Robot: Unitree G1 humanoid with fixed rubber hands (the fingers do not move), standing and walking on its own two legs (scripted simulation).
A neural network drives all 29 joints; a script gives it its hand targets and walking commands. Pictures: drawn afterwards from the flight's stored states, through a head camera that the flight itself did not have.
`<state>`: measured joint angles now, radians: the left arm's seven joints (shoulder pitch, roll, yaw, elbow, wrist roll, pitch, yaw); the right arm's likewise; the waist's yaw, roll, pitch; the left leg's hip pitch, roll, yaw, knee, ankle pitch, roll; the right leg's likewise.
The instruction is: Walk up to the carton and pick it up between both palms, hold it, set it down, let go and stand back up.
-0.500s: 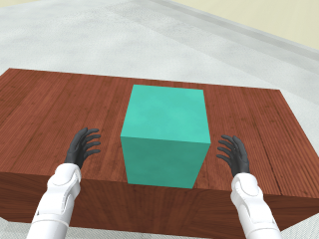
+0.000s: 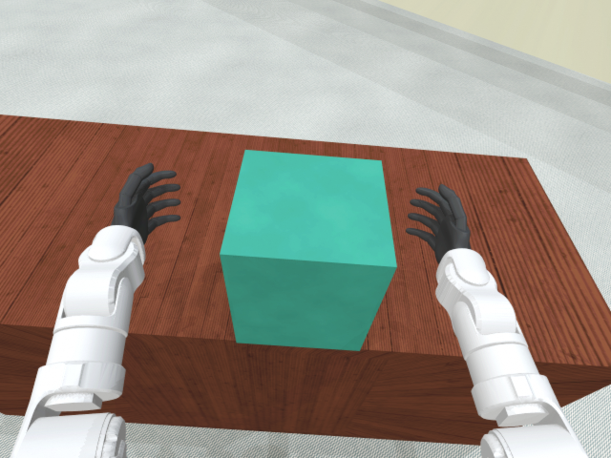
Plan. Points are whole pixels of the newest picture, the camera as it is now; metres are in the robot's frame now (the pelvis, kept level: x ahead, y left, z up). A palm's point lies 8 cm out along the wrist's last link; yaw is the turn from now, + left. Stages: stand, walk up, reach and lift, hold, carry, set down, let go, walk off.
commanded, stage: reach and lift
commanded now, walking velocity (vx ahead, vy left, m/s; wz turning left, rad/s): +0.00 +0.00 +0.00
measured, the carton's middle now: (305, 255) +0.41 -0.01 +0.00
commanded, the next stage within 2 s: none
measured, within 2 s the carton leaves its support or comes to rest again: neither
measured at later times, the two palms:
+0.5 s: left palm (142, 161) +0.43 +0.21 +0.16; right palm (449, 186) +0.41 -0.19 +0.15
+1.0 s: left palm (164, 230) +0.41 +0.20 +0.05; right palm (409, 243) +0.40 -0.16 +0.05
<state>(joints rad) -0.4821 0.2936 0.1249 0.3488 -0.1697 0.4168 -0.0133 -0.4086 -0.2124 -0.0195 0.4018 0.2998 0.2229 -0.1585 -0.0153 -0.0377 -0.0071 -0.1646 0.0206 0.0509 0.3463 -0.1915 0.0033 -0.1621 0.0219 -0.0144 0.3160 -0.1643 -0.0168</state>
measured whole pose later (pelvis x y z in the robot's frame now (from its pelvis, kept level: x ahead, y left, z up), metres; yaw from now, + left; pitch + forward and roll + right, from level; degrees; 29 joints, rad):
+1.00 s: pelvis +0.00 +0.00 -0.01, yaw +2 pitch +13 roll -2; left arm -0.82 0.23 0.04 1.20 -0.13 -0.16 0.05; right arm -0.73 -0.12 -0.11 1.10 0.17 -0.12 -0.12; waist -0.04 -0.03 -0.16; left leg -0.49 0.02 0.00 0.48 -0.21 0.00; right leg -0.44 0.03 -0.05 0.39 -0.17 -0.02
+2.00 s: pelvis +0.00 +0.01 -0.01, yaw +2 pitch +13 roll -1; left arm -0.89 0.07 0.45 1.31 0.25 -0.38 0.02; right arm -0.71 0.09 -0.55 1.01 -0.33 -0.29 -0.10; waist -0.05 0.00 -0.10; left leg -0.46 0.00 0.00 0.44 -0.20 0.01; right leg -0.43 0.01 -0.05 0.38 -0.17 -0.01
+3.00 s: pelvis +0.01 +0.01 +0.00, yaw +2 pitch +8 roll -1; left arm -0.75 -0.04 0.47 0.99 0.39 -0.19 -0.01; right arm -0.61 0.12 -0.61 0.94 -0.40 -0.31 -0.06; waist -0.03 -0.05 -0.05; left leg -0.30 0.01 0.02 0.34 -0.18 0.01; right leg -0.25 0.01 -0.06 0.26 -0.14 -0.01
